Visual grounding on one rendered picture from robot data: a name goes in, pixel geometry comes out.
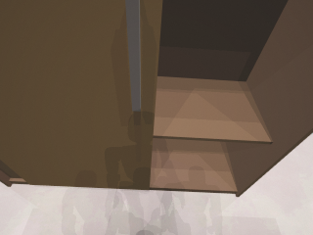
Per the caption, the wardrobe door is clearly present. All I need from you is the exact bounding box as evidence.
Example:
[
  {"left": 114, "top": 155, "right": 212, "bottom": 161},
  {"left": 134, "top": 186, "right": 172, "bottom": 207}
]
[
  {"left": 0, "top": 0, "right": 163, "bottom": 191},
  {"left": 0, "top": 160, "right": 21, "bottom": 178}
]

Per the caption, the handle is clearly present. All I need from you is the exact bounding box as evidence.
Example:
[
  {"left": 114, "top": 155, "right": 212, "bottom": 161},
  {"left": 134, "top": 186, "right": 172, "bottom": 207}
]
[{"left": 125, "top": 0, "right": 141, "bottom": 112}]

